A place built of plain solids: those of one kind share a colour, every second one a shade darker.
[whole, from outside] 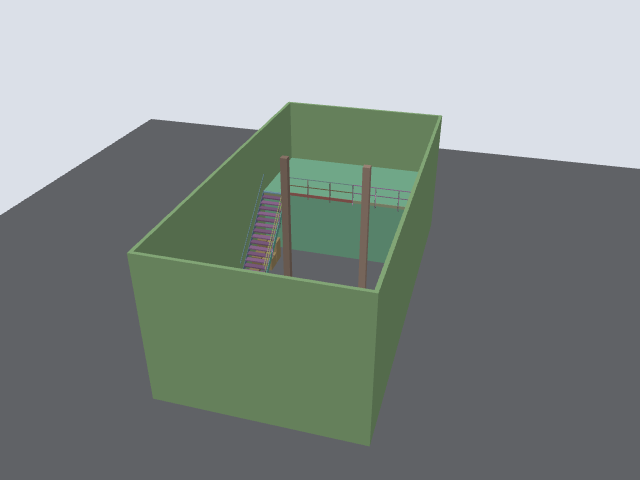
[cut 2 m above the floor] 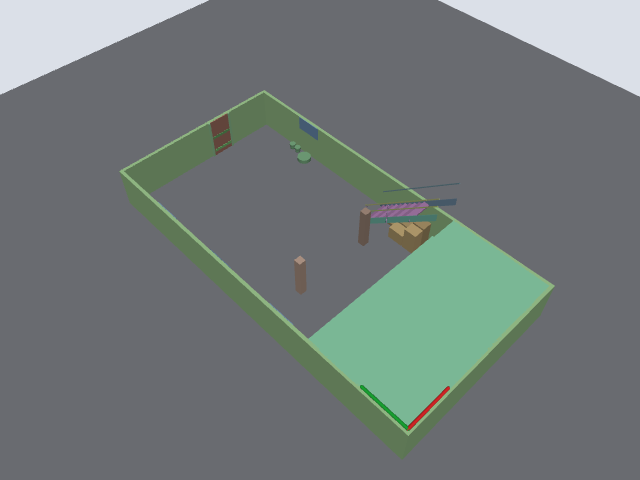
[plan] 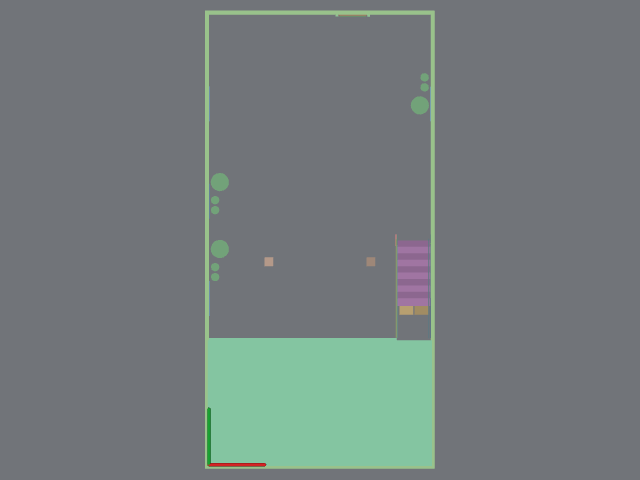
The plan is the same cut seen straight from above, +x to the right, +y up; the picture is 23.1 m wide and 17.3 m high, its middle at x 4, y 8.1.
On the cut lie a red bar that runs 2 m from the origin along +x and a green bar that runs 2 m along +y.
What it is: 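A pumping station 8.0 x 16.2 m, 6.4 m high; the engine floor; at the rear the gallery 4.5 m deep at 3.19 m over closed stores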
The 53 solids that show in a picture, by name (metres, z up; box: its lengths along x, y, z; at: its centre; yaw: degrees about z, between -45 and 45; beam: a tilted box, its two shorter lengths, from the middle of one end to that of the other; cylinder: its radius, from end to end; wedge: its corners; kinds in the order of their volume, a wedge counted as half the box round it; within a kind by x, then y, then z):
{
 "loft_1": {"box": [6.82, 0.09, 3.24], "at": [3.36, 4.52, 1.57]},
 "loft_2": {"box": [8.09, 4.54, 3.24], "at": [4.0, 2.22, 1.57]},
 "wall_1": {"box": [0.15, 16.52, 6.43], "at": [-0.07, 8.11, 3.17]},
 "wall_2": {"box": [8.29, 0.15, 6.43], "at": [4.0, -0.07, 3.17]},
 "wall_3": {"box": [8.29, 0.15, 6.43], "at": [4.0, 16.3, 3.17]},
 "wall_4": {"box": [0.15, 16.52, 6.43], "at": [8.06, 8.11, 3.17]},
 "post_1": {"box": [0.32, 0.32, 6.43], "at": [2.16, 7.32, 3.17]},
 "post_2": {"box": [0.32, 0.32, 6.43], "at": [5.83, 7.32, 3.17]},
 "under_1": {"box": [0.5, 0.59, 1.18], "at": [7.11, 5.7, 0.54]},
 "under_2": {"box": [0.5, 0.76, 0.66], "at": [7.11, 6.42, 0.28]},
 "under_3": {"box": [0.5, 0.59, 1.21], "at": [7.65, 5.7, 0.55]},
 "under_4": {"box": [0.5, 0.76, 0.68], "at": [7.65, 6.42, 0.29]},
 "hose_1": {"cylinder": 0.15, "from": [0.22, 6.77, 0.21], "to": [0.22, 6.77, 0.28]},
 "hose_2": {"cylinder": 0.15, "from": [0.22, 7.13, 0.21], "to": [0.22, 7.13, 0.28]},
 "hose_3": {"cylinder": 0.15, "from": [0.22, 9.18, 0.21], "to": [0.22, 9.18, 0.28]},
 "hose_4": {"cylinder": 0.15, "from": [0.22, 9.54, 0.21], "to": [0.22, 9.54, 0.28]},
 "hose_5": {"cylinder": 0.33, "from": [0.39, 7.78, 0.0], "to": [0.39, 7.78, 0.2]},
 "hose_6": {"cylinder": 0.33, "from": [0.39, 10.19, 0.0], "to": [0.39, 10.19, 0.15]},
 "hose_7": {"cylinder": 0.33, "from": [7.6, 12.95, 0.0], "to": [7.6, 12.95, 0.2]},
 "hose_8": {"cylinder": 0.15, "from": [7.77, 13.6, 0.21], "to": [7.77, 13.6, 0.28]},
 "hose_9": {"cylinder": 0.15, "from": [7.77, 13.96, 0.21], "to": [7.77, 13.96, 0.28]},
 "stair_wallrail_left_1": {"wedge": [[7.91, 4.55, 4.11], [7.91, 4.57, 4.14], [7.91, 8.12, 1.04], [7.91, 8.15, 1.07], [7.94, 4.55, 4.11], [7.94, 4.57, 4.14], [7.94, 8.12, 1.04], [7.94, 8.15, 1.07]]},
 "stair_handrail_right_1": {"wedge": [[6.73, 4.58, 4.08], [6.73, 4.6, 4.11], [6.73, 8.1, 1.06], [6.73, 8.13, 1.08], [6.76, 4.58, 4.08], [6.76, 4.6, 4.11], [6.76, 8.1, 1.06], [6.76, 8.13, 1.08]]},
 "stair_kneerail_right_1": {"wedge": [[6.73, 4.58, 3.68], [6.73, 4.6, 3.71], [6.73, 8.1, 0.66], [6.73, 8.13, 0.68], [6.76, 4.58, 3.68], [6.76, 4.6, 3.71], [6.76, 8.1, 0.66], [6.76, 8.13, 0.68]]},
 "stair_string_left_1": {"wedge": [[7.97, 4.57, 2.88], [7.97, 4.57, 3.24], [7.97, 7.91, 0.0], [7.97, 7.91, 0.36], [8.0, 4.57, 2.88], [8.0, 4.57, 3.24], [8.0, 7.91, 0.0], [8.0, 7.91, 0.36]]},
 "stair_string_right_1": {"wedge": [[6.77, 4.57, 2.88], [6.77, 4.57, 3.24], [6.77, 7.91, 0.0], [6.77, 7.91, 0.36], [6.8, 4.57, 2.88], [6.8, 4.57, 3.24], [6.8, 7.91, 0.0], [6.8, 7.91, 0.36]]},
 "stair_tread_1": {"wedge": [[6.79, 4.57, 2.93], [6.79, 4.57, 2.99], [6.79, 4.84, 2.93], [6.79, 4.84, 2.99], [7.97, 4.57, 2.93], [7.97, 4.57, 2.99], [7.98, 4.84, 2.93], [7.98, 4.84, 2.99]]},
 "stair_tread_2": {"wedge": [[6.79, 4.8, 2.73], [6.79, 4.8, 2.79], [6.79, 5.07, 2.73], [6.79, 5.07, 2.79], [7.98, 4.8, 2.73], [7.98, 4.8, 2.79], [7.98, 5.07, 2.73], [7.98, 5.07, 2.79]]},
 "stair_tread_3": {"wedge": [[6.79, 5.03, 2.53], [6.79, 5.03, 2.59], [6.79, 5.3, 2.53], [6.79, 5.3, 2.59], [7.98, 5.03, 2.53], [7.98, 5.03, 2.59], [7.98, 5.3, 2.53], [7.98, 5.3, 2.59]]},
 "stair_tread_4": {"wedge": [[6.79, 5.26, 2.33], [6.79, 5.26, 2.39], [6.79, 5.54, 2.33], [6.79, 5.54, 2.39], [7.98, 5.26, 2.33], [7.98, 5.26, 2.39], [7.98, 5.54, 2.33], [7.98, 5.54, 2.39]]},
 "stair_tread_5": {"wedge": [[6.79, 5.49, 2.13], [6.79, 5.49, 2.19], [6.79, 5.77, 2.13], [6.79, 5.77, 2.19], [7.98, 5.49, 2.13], [7.98, 5.49, 2.19], [7.98, 5.77, 2.13], [7.98, 5.77, 2.19]]},
 "stair_tread_6": {"wedge": [[6.79, 5.72, 1.93], [6.79, 5.72, 1.99], [6.79, 6.0, 1.93], [6.79, 6.0, 1.99], [7.98, 5.73, 1.93], [7.98, 5.73, 1.99], [7.98, 6.0, 1.93], [7.98, 6.0, 1.99]]},
 "stair_tread_7": {"wedge": [[6.79, 5.96, 1.73], [6.79, 5.96, 1.8], [6.79, 6.23, 1.73], [6.79, 6.23, 1.8], [7.98, 5.96, 1.73], [7.98, 5.96, 1.79], [7.98, 6.23, 1.73], [7.98, 6.23, 1.79]]},
 "stair_tread_8": {"wedge": [[6.79, 6.19, 1.53], [6.79, 6.19, 1.6], [6.79, 6.46, 1.53], [6.79, 6.46, 1.59], [7.97, 6.19, 1.53], [7.97, 6.19, 1.6], [7.98, 6.46, 1.53], [7.98, 6.46, 1.6]]},
 "stair_tread_9": {"wedge": [[6.79, 6.42, 1.33], [6.79, 6.42, 1.39], [6.79, 6.7, 1.33], [6.79, 6.7, 1.39], [7.98, 6.42, 1.33], [7.98, 6.42, 1.4], [7.98, 6.7, 1.33], [7.98, 6.7, 1.4]]},
 "stair_tread_10": {"wedge": [[6.79, 6.65, 1.13], [6.79, 6.65, 1.2], [6.79, 6.93, 1.13], [6.79, 6.93, 1.2], [7.98, 6.65, 1.13], [7.98, 6.65, 1.2], [7.98, 6.93, 1.13], [7.98, 6.93, 1.2]]},
 "stair_tread_11": {"wedge": [[6.79, 6.88, 0.94], [6.79, 6.88, 1.0], [6.79, 7.16, 0.94], [6.79, 7.16, 1.0], [7.98, 6.88, 0.93], [7.98, 6.88, 1.0], [7.98, 7.16, 0.94], [7.98, 7.16, 1.0]]},
 "stair_tread_12": {"wedge": [[6.79, 7.11, 0.73], [6.79, 7.11, 0.8], [6.79, 7.39, 0.73], [6.79, 7.39, 0.8], [7.97, 7.11, 0.73], [7.97, 7.11, 0.8], [7.98, 7.39, 0.73], [7.98, 7.39, 0.8]]},
 "stair_tread_13": {"wedge": [[6.79, 7.35, 0.54], [6.79, 7.35, 0.6], [6.79, 7.62, 0.54], [6.79, 7.62, 0.6], [7.98, 7.35, 0.54], [7.98, 7.35, 0.6], [7.98, 7.62, 0.54], [7.98, 7.62, 0.6]]},
 "stair_tread_14": {"wedge": [[6.79, 7.58, 0.34], [6.79, 7.58, 0.4], [6.79, 7.85, 0.34], [6.79, 7.85, 0.4], [7.98, 7.58, 0.34], [7.98, 7.58, 0.4], [7.98, 7.85, 0.34], [7.98, 7.85, 0.4]]},
 "stair_tread_15": {"wedge": [[6.79, 7.81, 0.14], [6.79, 7.81, 0.2], [6.79, 8.08, 0.14], [6.79, 8.08, 0.2], [7.97, 7.81, 0.14], [7.97, 7.81, 0.2], [7.98, 8.08, 0.14], [7.98, 8.08, 0.2]]},
 "door_leaf_1": {"box": [1.02, 0.04, 2.1], "at": [5.18, 16.2, 1.0]},
 "winf_1": {"box": [0.028, 1.26, 2.03], "at": [7.98, 13.01, 2.35]},
 "door_jamb_1": {"box": [0.1, 0.07, 2.21], "at": [4.61, 16.18, 1.05]},
 "door_jamb_2": {"box": [0.1, 0.07, 2.21], "at": [5.75, 16.18, 1.05]},
 "e0a_toeboard_1": {"box": [3.37, 0.025, 0.15], "at": [1.69, 4.58, 3.24]},
 "e0b_toeboard_1": {"box": [3.37, 0.025, 0.15], "at": [5.06, 4.58, 3.24]},
 "door_ledge_1": {"box": [0.96, 0.024, 0.14], "at": [5.18, 16.17, 0.29]},
 "door_ledge_2": {"box": [0.96, 0.024, 0.14], "at": [5.18, 16.17, 1.07]},
 "e0a_handrail_1": {"box": [3.37, 0.036, 0.036], "at": [1.69, 4.59, 4.13]},
 "e0a_kneerail_1": {"box": [3.37, 0.036, 0.036], "at": [1.69, 4.59, 3.71]},
 "e0b_handrail_1": {"box": [3.37, 0.036, 0.036], "at": [5.06, 4.59, 4.13]},
 "e0b_kneerail_1": {"box": [3.37, 0.036, 0.036], "at": [5.06, 4.59, 3.71]}
}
